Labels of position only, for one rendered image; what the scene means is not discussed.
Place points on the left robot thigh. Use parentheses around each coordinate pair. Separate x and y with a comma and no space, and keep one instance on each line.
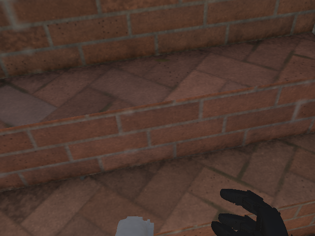
(135,226)

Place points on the right robot hand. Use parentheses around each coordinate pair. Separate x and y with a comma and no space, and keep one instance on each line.
(268,221)

